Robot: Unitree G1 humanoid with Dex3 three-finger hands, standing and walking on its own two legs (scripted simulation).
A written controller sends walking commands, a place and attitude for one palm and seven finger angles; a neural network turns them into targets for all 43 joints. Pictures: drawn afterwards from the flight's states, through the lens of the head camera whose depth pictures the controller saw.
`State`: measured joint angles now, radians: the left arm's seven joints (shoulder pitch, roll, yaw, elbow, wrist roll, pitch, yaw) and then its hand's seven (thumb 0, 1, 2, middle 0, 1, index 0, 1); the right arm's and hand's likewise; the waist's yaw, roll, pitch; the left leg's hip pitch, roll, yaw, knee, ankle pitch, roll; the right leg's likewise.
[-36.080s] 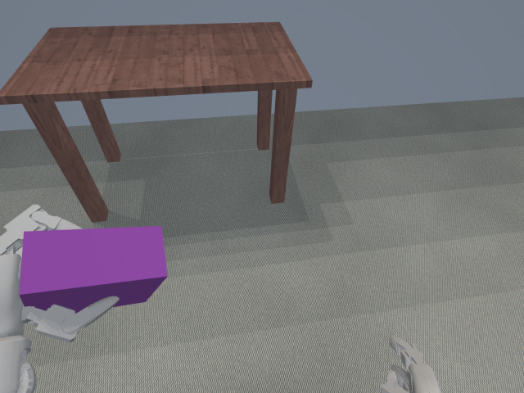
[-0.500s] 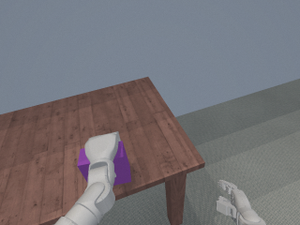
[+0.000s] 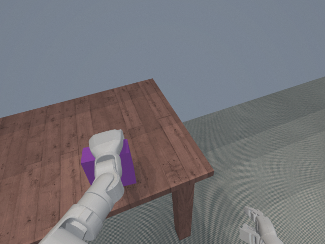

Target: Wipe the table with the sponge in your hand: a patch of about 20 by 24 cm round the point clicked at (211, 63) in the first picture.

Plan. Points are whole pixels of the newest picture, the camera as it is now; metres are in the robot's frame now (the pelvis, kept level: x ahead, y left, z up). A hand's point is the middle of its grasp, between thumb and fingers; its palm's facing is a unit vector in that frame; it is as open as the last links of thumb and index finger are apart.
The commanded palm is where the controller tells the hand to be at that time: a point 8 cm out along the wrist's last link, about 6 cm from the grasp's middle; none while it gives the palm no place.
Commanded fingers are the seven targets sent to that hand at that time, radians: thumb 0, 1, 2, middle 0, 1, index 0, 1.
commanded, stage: wipe forward along the third lane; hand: left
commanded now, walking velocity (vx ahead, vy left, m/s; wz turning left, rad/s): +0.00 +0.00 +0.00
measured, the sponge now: (112, 171) +0.32 +0.20 -0.02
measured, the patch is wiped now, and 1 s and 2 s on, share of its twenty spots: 0.80 0.95 0.95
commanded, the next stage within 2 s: wipe back along the third lane in 1.08 s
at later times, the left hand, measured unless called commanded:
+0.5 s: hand (111, 143) +0.38 +0.20 +0.04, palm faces -0.08 -0.05 -1.00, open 10.0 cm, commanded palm +0.36 +0.22 +0.07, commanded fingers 0.00 0.10 1.30 -1.20 -1.60 -1.20 -1.60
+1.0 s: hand (108, 133) +0.42 +0.23 +0.04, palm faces -0.10 -0.03 -0.99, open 10.0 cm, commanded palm +0.41 +0.24 +0.07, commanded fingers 0.00 0.10 1.30 -1.20 -1.60 -1.20 -1.60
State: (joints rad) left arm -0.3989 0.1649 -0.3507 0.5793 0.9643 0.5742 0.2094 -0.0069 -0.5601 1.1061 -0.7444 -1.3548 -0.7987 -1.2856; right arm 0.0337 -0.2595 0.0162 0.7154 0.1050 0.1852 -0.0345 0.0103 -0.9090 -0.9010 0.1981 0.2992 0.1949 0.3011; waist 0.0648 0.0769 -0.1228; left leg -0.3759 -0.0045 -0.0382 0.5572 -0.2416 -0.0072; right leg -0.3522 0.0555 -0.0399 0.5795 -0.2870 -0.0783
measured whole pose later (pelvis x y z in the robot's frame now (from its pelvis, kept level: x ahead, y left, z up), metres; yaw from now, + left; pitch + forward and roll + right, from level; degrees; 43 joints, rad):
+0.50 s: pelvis +0.00 -0.01 +0.00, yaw -1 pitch +7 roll +1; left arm -0.55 0.24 -0.21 0.80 0.95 0.45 0.24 0.01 -0.57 1.11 -0.75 -1.35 -0.81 -1.29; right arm 0.12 -0.27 0.01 0.73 0.10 0.17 -0.06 0.01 -0.91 -0.90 0.20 0.30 0.20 0.30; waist 0.01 0.07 -0.13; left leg -0.45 0.01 -0.03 0.57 -0.24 0.01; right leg -0.42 0.08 -0.03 0.58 -0.27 -0.09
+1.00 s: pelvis +0.00 +0.00 +0.00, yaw -1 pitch +10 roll +0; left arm -0.72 0.30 -0.16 1.00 0.96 0.38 0.26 0.02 -0.57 1.12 -0.75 -1.35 -0.80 -1.30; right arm 0.14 -0.27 0.01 0.74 0.09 0.15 -0.05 0.01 -0.91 -0.90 0.20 0.30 0.20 0.30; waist -0.03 0.06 -0.13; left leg -0.52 0.01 -0.04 0.59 -0.25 0.00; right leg -0.48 0.07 -0.04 0.57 -0.27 -0.07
